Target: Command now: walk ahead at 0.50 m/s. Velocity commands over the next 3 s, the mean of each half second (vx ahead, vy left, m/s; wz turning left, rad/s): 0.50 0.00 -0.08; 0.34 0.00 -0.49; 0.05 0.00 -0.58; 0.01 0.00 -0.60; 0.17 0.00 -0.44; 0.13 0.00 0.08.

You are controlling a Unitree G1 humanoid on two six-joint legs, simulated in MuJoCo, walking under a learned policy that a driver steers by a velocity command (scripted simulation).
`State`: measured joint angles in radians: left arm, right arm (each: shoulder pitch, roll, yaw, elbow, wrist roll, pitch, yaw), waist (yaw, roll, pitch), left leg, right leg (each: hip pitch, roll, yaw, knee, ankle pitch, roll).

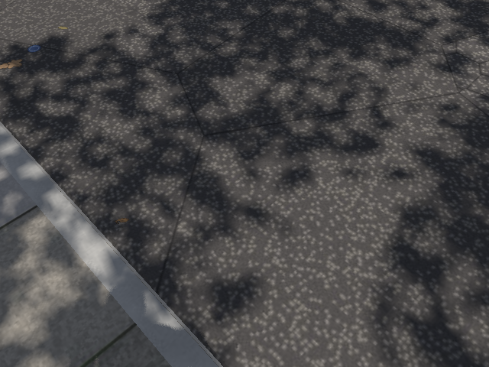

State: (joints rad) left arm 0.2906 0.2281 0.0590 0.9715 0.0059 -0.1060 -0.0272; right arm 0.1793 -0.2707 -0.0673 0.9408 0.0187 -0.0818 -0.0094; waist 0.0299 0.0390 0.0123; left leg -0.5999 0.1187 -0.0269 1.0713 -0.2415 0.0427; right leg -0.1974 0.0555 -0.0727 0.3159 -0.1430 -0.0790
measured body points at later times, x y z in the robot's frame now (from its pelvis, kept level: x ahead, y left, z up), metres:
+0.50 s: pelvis +0.28 +0.07 -0.01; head +0.31 +0.08 +0.44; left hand +0.33 +0.34 -0.15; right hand +0.37 -0.20 -0.13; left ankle +0.33 +0.16 -0.75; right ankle +0.21 -0.08 -0.65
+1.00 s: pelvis +0.50 +0.01 -0.02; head +0.55 -0.02 +0.42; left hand +0.73 +0.22 -0.12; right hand +0.53 -0.30 -0.15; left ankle +0.45 +0.18 -0.64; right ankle +0.58 -0.09 -0.75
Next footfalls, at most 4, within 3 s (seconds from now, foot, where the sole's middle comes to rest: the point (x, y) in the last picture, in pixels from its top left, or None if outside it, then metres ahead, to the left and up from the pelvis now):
0.34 left None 0.37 0.16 -0.78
0.88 right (306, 325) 0.62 -0.10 -0.78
1.38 left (239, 294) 0.71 0.10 -0.78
1.80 right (310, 361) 0.52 -0.10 -0.78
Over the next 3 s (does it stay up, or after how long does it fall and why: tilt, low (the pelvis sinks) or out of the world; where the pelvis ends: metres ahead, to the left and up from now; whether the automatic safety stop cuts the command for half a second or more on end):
stays up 0.60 -0.18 -0.01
